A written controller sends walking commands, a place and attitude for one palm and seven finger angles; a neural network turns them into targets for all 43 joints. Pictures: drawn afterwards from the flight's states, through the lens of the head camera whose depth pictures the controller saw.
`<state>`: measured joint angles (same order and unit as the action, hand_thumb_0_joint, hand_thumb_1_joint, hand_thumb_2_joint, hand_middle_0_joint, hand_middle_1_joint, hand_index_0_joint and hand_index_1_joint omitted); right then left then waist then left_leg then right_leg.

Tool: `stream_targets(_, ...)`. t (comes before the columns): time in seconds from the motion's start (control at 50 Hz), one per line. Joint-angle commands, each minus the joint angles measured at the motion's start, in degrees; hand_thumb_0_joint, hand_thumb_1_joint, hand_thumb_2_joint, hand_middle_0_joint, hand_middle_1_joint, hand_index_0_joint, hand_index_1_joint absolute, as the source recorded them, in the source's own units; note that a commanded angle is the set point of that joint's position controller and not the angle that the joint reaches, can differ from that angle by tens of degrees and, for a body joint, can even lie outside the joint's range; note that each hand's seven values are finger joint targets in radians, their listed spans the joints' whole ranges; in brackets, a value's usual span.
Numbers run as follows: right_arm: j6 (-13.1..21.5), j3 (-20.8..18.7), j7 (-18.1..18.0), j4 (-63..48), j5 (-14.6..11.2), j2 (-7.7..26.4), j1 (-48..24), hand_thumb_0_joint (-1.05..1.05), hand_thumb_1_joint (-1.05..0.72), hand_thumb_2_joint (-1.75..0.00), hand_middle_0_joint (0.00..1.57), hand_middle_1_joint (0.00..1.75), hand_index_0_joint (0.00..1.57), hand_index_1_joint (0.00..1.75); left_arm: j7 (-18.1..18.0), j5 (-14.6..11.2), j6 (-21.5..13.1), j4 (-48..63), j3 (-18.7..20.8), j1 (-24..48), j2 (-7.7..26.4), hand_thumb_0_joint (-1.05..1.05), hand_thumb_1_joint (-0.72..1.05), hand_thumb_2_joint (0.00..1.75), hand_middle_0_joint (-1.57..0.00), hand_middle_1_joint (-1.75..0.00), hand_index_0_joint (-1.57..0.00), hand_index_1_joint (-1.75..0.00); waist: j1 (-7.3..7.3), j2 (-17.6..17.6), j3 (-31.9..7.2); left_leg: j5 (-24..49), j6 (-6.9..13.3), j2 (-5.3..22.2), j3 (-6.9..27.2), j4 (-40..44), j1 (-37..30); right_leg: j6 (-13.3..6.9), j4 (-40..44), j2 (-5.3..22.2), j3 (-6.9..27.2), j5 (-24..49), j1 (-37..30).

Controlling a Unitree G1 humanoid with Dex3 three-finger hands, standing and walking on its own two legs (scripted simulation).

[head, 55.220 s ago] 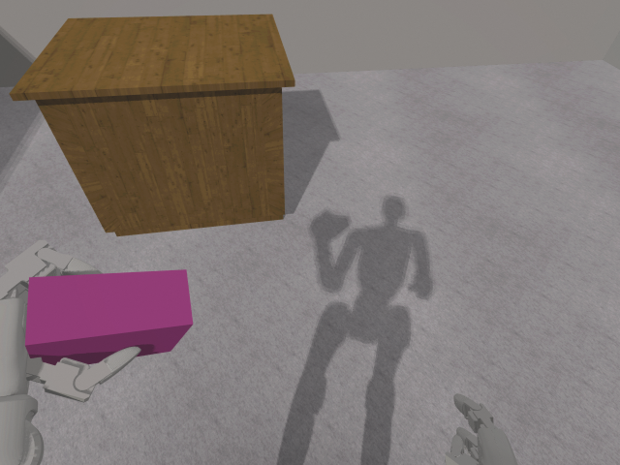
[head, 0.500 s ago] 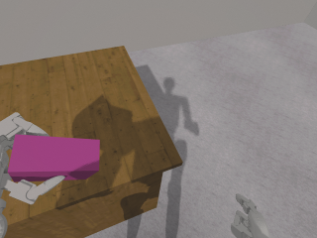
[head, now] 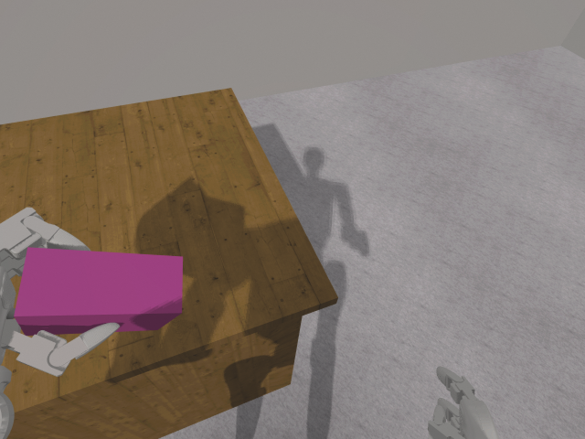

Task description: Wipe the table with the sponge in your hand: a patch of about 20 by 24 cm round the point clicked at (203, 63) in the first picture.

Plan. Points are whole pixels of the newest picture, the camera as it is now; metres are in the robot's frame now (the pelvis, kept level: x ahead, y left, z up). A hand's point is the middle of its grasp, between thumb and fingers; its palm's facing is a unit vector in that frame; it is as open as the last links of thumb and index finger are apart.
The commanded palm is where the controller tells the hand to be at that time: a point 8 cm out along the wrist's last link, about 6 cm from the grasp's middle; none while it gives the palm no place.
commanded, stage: shuffle to correct the standing spot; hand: left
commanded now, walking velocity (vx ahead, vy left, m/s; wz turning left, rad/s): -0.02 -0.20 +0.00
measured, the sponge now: (127, 296) +0.23 +0.19 +0.13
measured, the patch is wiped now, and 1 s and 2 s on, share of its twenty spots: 0.00 0.00 0.00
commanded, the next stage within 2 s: come to a stop and stand still in 0.90 s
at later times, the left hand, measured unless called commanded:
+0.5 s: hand (66, 293) +0.22 +0.23 +0.16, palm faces +0.31 -0.86 -0.41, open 10.0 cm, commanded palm +0.16 +0.27 +0.18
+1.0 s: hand (77, 296) +0.22 +0.22 +0.16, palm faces +0.31 -0.86 -0.41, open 10.0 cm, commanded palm +0.16 +0.27 +0.18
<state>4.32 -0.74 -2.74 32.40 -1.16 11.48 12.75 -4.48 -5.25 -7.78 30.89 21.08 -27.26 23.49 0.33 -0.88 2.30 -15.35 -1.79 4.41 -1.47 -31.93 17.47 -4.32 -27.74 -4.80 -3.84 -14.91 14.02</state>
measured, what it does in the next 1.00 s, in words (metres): stands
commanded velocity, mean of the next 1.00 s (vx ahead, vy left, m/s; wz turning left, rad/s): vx -0.01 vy -0.20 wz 0.00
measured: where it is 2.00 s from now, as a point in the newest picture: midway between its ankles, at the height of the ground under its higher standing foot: outside the picture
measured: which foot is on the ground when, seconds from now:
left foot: down 0.00-1.00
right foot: down 0.00-1.00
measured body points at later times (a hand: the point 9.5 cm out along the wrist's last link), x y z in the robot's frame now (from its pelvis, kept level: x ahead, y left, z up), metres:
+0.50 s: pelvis +0.00 -0.01 +0.00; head +0.03 +0.00 +0.45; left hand +0.20 +0.28 +0.19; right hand +0.16 -0.24 -0.08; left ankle +0.01 +0.14 -0.73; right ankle +0.00 -0.07 -0.73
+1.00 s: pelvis +0.00 -0.01 +0.00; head +0.02 -0.01 +0.45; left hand +0.19 +0.27 +0.19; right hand +0.16 -0.25 -0.08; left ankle +0.01 +0.14 -0.73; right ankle +0.00 -0.07 -0.73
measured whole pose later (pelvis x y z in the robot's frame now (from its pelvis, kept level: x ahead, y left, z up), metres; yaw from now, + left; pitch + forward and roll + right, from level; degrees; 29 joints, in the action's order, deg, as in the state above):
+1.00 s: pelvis +0.00 -0.01 +0.00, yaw +0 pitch +1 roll -1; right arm 3.3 -0.7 -2.4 32.2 -1.8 11.6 12.6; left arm -5.3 -5.5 -6.7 30.3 20.3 -28.1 23.0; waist 0.7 0.4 1.9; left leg -14.4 -2.5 5.1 -0.7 -30.5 16.8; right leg -5.6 -26.3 -5.6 -4.6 -14.2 13.2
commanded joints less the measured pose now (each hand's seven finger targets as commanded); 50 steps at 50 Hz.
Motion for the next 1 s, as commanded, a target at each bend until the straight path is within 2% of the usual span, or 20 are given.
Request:
stream_targets(0.0,2.9,-3.3,-0.3,-9.4,0.2,7.6,-4.6,0.0,-0.9,-0.9,0.2,0.3,0.2,0.3,-1.2,-0.3,-4.6,12.6,8.0,3.0,10.4,0.0,0.1,1.3,-1.2,-1.6,-1.2,-1.6,-0.43,6.9,-9.2,12.7,5.0,7.6,6.8,5.8,-4.3,4.0,3.6,7.4,5.9,11.6,-3.8)
stream_targets(0.08,2.8,-3.3,0.1,-9.4,0.0,7.6,-4.0,0.0,-0.9,-0.9,0.2,0.3,0.2,0.3,-1.0,-0.6,-4.5,12.4,6.7,2.6,8.9,0.0,0.1,1.3,-1.2,-1.6,-1.2,-1.6,0.01,5.6,-9.6,11.1,4.0,5.8,5.0,3.8,-4.2,2.5,4.8,8.1,6.7,12.9,-4.3)
stream_targets(0.1,2.8,-3.6,0.1,-9.5,0.0,7.7,-3.9,0.0,-0.9,-0.9,0.2,0.3,0.2,0.3,-1.2,-0.6,-4.5,12.6,8.0,2.2,10.3,0.0,0.1,1.3,-1.2,-1.6,-1.2,-1.6,-0.17,5.4,-10.0,10.0,4.0,5.5,4.7,3.3,-4.2,2.6,5.1,8.6,7.4,13.0,-4.4)
stream_targets(0.16,2.7,-3.4,0.0,-9.4,-0.2,7.4,-4.1,0.0,-0.9,-0.9,0.2,0.3,0.2,0.3,-1.6,-0.8,-4.2,12.7,8.1,1.6,10.4,0.0,0.1,1.3,-1.2,-1.6,-1.2,-1.6,0.32,4.0,-8.9,6.5,3.6,4.0,4.4,2.3,-4.3,1.2,6.1,10.2,9.0,11.5,-2.2)
stream_targets(0.22,2.6,-3.5,-0.1,-9.2,0.0,7.4,-3.8,0.0,-0.9,-0.9,0.2,0.3,0.2,0.3,-1.6,-0.9,-4.3,12.6,8.1,2.2,10.3,0.0,0.1,1.3,-1.2,-1.6,-1.2,-1.6,0.33,2.0,-8.8,4.8,3.6,3.6,4.1,1.8,-4.2,1.4,6.7,10.3,9.6,10.3,-1.5)
stream_targets(0.26,2.6,-3.2,-0.3,-9.0,-0.2,7.2,-4.7,0.0,-0.9,-0.9,0.2,0.3,0.2,0.3,-1.8,-0.8,-4.1,13.2,7.8,3.1,10.4,0.0,0.1,1.3,-1.2,-1.6,-1.2,-1.6,0.53,3.9,-7.6,4.8,3.8,3.9,4.8,2.9,-4.9,0.9,6.6,10.3,9.5,9.2,0.1)
stream_targets(0.34,2.6,-3.3,-0.3,-9.0,0.1,7.5,-4.3,0.0,-0.9,-0.9,0.2,0.3,0.2,0.3,-1.5,-0.6,-4.4,12.6,7.6,3.7,10.0,0.0,0.1,1.3,-1.2,-1.6,-1.2,-1.6,0.17,4.6,-8.3,7.2,4.3,5.7,5.9,4.6,-4.0,2.7,5.6,8.7,8.3,9.9,-2.1)
stream_targets(0.36,2.5,-3.1,-0.4,-9.0,-0.1,7.3,-4.9,0.0,-0.9,-0.9,0.2,0.3,0.2,0.3,-1.7,-0.5,-4.2,13.0,7.3,3.9,10.0,0.0,0.1,1.3,-1.2,-1.6,-1.2,-1.6,0.31,6.7,-8.0,8.9,4.4,6.0,6.6,5.7,-4.4,2.3,5.0,8.7,7.7,10.5,-2.1)
stream_targets(0.4,2.6,-3.2,-0.3,-9.1,0.1,7.4,-4.6,0.0,-0.9,-0.9,0.2,0.3,0.2,0.3,-1.5,-0.4,-4.3,12.2,7.6,3.2,10.2,0.0,0.1,1.3,-1.2,-1.6,-1.2,-1.6,-0.02,6.5,-8.6,10.9,4.6,6.9,6.5,5.7,-4.4,3.3,4.8,8.0,6.8,11.4,-3.3)
stream_targets(0.44,2.5,-3.5,-0.1,-9.4,-0.1,7.4,-4.2,0.0,-0.9,-0.9,0.2,0.3,0.2,0.3,-1.3,-0.5,-4.1,12.0,7.0,3.0,9.5,0.0,0.1,1.3,-1.2,-1.6,-1.2,-1.6,0.0,5.1,-9.1,11.4,4.2,6.4,5.9,4.5,-4.6,3.0,5.2,8.4,7.4,12.9,-4.1)
stream_targets(0.46,2.4,-3.3,-0.1,-9.3,-0.3,7.3,-4.7,0.0,-0.9,-0.9,0.2,0.3,0.2,0.3,-1.5,-0.4,-4.0,12.4,6.9,2.8,9.7,0.0,0.1,1.3,-1.2,-1.6,-1.2,-1.6,0.16,6.6,-8.9,11.5,4.1,6.3,6.0,4.9,-4.8,2.4,5.1,8.8,7.3,13.1,-3.7)
stream_targets(0.54,2.3,-3.5,0.1,-9.4,-0.2,7.3,-4.0,0.0,-0.9,-0.9,0.2,0.3,0.2,0.3,-1.5,-0.7,-4.0,12.3,7.5,2.5,9.9,0.0,0.1,1.3,-1.2,-1.6,-1.2,-1.6,0.21,3.2,-9.4,8.1,3.6,4.8,4.5,2.7,-4.7,1.9,6.4,9.9,8.9,12.7,-3.4)
stream_targets(0.58,2.1,-3.0,0.0,-9.1,-0.2,7.1,-4.2,0.0,-0.9,-0.9,0.2,0.3,0.2,0.3,-1.7,-0.9,-3.8,12.2,6.6,2.2,9.0,0.0,0.1,1.3,-1.2,-1.6,-1.2,-1.6,0.53,3.4,-8.8,5.8,3.7,3.9,4.0,2.5,-5.1,1.2,7.0,10.3,9.4,11.0,-1.6)
stream_targets(0.62,2.1,-3.2,-0.1,-9.2,-0.1,7.1,-4.3,0.0,-0.9,-0.9,0.2,0.3,0.2,0.3,-1.8,-1.0,-3.8,12.3,7.9,2.2,10.3,0.0,0.1,1.3,-1.2,-1.6,-1.2,-1.6,0.41,2.3,-8.5,4.5,3.8,3.8,4.3,2.5,-5.2,1.5,7.6,10.7,10.3,9.9,-0.9)
stream_targets(0.78,2.0,-2.7,-0.3,-9.1,-0.2,7.0,-5.1,0.0,-0.9,-0.9,0.2,0.3,0.2,0.3,-1.8,-0.6,-3.8,12.0,6.6,3.2,9.2,0.0,0.1,1.3,-1.2,-1.6,-1.2,-1.6,0.29,5.7,-7.7,7.0,4.5,6.2,6.4,6.5,-4.3,2.6,6.2,8.4,7.5,8.9,-2.2)
stream_targets(0.84,1.9,-3.0,0.0,-9.3,-0.3,7.2,-4.7,0.0,-0.9,-0.9,0.2,0.3,0.2,0.3,-1.8,-0.5,-3.5,11.1,7.2,3.0,9.7,0.0,0.1,1.3,-1.2,-1.6,-1.2,-1.6,0.17,4.6,-7.8,5.8,4.4,5.9,5.9,5.7,-3.5,3.0,7.0,8.7,8.2,8.9,-3.3)
stream_targets(0.88,1.7,-2.8,-0.1,-9.1,-0.4,7.1,-4.7,0.0,-0.9,-0.9,0.2,0.3,0.2,0.3,-1.9,-0.6,-3.4,11.4,6.0,3.2,8.7,0.0,0.1,1.3,-1.2,-1.6,-1.2,-1.6,0.41,4.3,-7.9,4.7,4.2,4.8,5.0,4.9,-4.2,2.2,7.6,9.1,8.7,8.6,-2.4)
stream_targets(0.94,1.8,-3.1,0.1,-9.2,-0.4,7.1,-4.3,0.0,-0.9,-0.9,0.2,0.3,0.2,0.3,-2.1,-0.7,-3.3,12.1,6.9,2.8,9.6,0.0,0.1,1.3,-1.2,-1.6,-1.2,-1.6,0.44,2.2,-8.7,4.4,3.8,3.6,4.1,2.7,-4.9,1.6,8.4,10.7,10.1,9.4,-2.2)
stream_targets(0.96,1.7,-2.9,0.1,-9.1,-0.7,7.1,-4.8,0.0,-0.9,-0.9,0.2,0.3,0.2,0.3,-2.4,-0.7,-3.1,12.6,6.4,3.2,9.6,0.0,0.1,1.3,-1.2,-1.6,-1.2,-1.6,0.71,3.9,-8.3,4.9,3.7,3.5,4.7,3.4,-5.1,0.8,7.9,11.0,9.8,9.1,-1.8)
stream_targets(0.98,1.6,-2.7,0.0,-9.0,-0.4,6.9,-5.0,0.0,-0.9,-0.9,0.2,0.3,0.2,0.3,-2.4,-0.7,-3.3,12.6,6.7,2.6,9.6,0.0,0.1,1.3,-1.2,-1.6,-1.2,-1.6,0.51,4.1,-8.6,5.8,4.2,4.2,4.4,3.6,-6.2,1.4,7.9,10.3,9.6,9.8,-1.1)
